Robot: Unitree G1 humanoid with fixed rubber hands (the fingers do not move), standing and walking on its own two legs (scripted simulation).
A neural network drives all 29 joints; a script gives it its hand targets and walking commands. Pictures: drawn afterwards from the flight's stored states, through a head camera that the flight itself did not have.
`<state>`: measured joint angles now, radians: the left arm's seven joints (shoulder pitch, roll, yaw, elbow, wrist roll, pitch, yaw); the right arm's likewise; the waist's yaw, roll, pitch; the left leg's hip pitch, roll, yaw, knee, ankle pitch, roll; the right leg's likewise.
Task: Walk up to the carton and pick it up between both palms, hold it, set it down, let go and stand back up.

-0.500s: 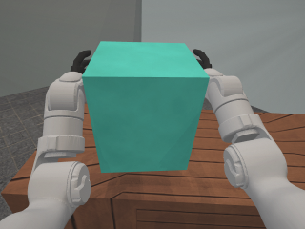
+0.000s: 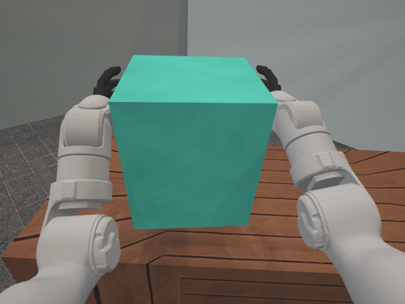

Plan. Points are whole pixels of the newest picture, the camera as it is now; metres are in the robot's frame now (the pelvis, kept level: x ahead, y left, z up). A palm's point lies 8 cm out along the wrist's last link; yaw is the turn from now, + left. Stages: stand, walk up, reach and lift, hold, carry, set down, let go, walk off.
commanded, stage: hold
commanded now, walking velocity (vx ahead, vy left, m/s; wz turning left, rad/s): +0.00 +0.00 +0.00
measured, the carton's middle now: (191, 141) +0.34 +0.00 +0.25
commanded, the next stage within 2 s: none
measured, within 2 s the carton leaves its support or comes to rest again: neither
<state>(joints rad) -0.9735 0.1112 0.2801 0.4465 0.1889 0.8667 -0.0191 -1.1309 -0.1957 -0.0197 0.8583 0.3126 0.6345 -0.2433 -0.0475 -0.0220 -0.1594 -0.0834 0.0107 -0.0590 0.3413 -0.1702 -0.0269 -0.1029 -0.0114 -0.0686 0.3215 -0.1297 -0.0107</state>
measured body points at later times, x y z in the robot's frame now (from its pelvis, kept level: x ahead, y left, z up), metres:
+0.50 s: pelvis +0.00 +0.00 +0.00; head -0.10 +0.01 +0.44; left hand +0.38 +0.16 +0.31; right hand +0.39 -0.15 +0.32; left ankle +0.02 +0.14 -0.75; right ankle +0.04 -0.11 -0.75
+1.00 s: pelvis +0.00 +0.00 +0.00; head -0.10 +0.01 +0.44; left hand +0.38 +0.16 +0.31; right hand +0.38 -0.15 +0.32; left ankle +0.02 +0.14 -0.75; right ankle +0.04 -0.11 -0.75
